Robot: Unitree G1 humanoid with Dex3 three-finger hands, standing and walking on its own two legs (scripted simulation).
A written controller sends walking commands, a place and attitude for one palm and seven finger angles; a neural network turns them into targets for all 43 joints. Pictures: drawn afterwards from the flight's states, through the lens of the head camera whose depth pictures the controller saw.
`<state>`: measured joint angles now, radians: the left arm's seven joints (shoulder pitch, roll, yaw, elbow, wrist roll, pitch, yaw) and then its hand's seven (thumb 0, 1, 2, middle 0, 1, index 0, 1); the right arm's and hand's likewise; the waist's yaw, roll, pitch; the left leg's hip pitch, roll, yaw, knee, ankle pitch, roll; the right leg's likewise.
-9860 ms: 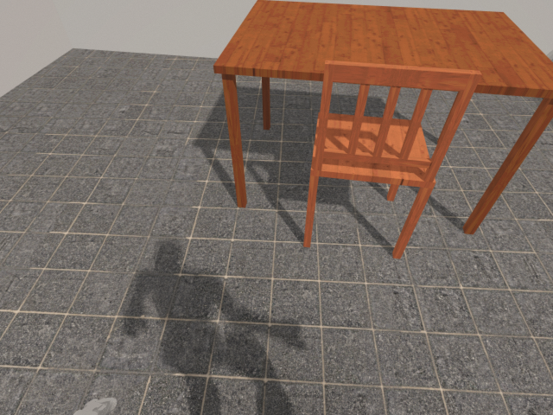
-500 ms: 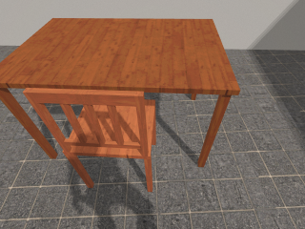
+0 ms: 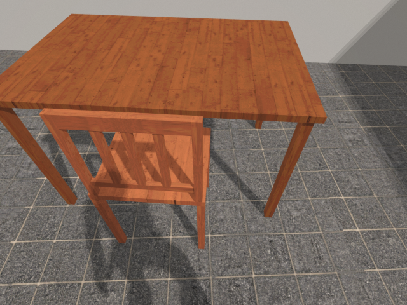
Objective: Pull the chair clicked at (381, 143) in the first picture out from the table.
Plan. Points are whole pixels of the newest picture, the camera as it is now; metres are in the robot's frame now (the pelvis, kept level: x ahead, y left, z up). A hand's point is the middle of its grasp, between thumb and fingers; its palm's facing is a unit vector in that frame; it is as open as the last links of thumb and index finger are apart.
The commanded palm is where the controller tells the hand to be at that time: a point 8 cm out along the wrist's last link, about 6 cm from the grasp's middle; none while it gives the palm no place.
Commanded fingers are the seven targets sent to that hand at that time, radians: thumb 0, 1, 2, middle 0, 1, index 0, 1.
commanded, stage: come to a stop and stand still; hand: left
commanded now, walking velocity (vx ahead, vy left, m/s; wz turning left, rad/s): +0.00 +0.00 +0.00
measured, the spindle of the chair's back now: (135, 159) +0.53 +0.25 -0.10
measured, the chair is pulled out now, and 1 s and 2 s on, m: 0.00 0.00 0.00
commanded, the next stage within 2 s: look again from close up in 0.36 s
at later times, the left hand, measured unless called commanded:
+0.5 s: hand out of the picture -0.02 +0.18 -0.18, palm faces +0.03 -0.98 -0.17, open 7.4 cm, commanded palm none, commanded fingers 0.00 0.90 0.90 -0.20 -0.30 -0.20 -0.30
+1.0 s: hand out of the picture +0.00 +0.21 -0.18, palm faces +0.01 -0.98 -0.21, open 7.4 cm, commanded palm none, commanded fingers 0.00 0.90 0.90 -0.20 -0.30 -0.20 -0.30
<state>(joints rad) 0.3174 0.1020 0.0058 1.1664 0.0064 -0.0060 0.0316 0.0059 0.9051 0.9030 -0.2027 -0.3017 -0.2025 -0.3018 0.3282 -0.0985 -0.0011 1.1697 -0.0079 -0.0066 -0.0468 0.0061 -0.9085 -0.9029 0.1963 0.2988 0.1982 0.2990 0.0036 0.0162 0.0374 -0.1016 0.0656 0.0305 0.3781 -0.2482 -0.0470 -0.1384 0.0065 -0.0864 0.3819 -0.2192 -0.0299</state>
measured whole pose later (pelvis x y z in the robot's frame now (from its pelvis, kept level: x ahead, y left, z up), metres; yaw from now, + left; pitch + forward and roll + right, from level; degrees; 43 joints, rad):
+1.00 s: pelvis +0.00 +0.04 -0.01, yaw -1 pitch -1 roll +1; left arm 0.29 0.14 -0.01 1.11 0.01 -0.01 0.03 0.01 0.91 0.90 -0.20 -0.30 -0.20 -0.30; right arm 0.31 -0.15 0.02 1.11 -0.01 -0.03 -0.03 0.01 -0.91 -0.90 0.20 0.30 0.20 0.30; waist 0.00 0.03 0.03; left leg -0.15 0.00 0.06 0.46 -0.29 0.01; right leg -0.21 -0.06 -0.05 0.49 -0.26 0.03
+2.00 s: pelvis +0.05 +0.00 -0.02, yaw +0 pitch +1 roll +0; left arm 0.37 0.13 0.03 1.12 0.02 -0.03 0.01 0.01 0.91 0.90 -0.20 -0.30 -0.20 -0.30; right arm 0.38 -0.11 0.00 1.16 -0.02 -0.04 -0.04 0.01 -0.91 -0.90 0.20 0.30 0.20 0.30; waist -0.01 0.01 0.02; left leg -0.18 0.06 0.03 0.62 -0.45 -0.03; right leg -0.22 -0.01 -0.08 0.64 -0.43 -0.02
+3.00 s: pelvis +0.06 -0.04 +0.00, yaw +1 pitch -1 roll +1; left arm 0.28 0.17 -0.01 1.03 0.01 -0.01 0.02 0.01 0.91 0.90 -0.20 -0.30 -0.20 -0.30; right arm 0.34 -0.16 0.01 1.08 -0.02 0.00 -0.01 0.01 -0.91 -0.90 0.20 0.30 0.20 0.30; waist -0.02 0.03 0.01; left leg -0.19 0.02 0.06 0.43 -0.24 -0.01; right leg -0.23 0.02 -0.07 0.45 -0.21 -0.06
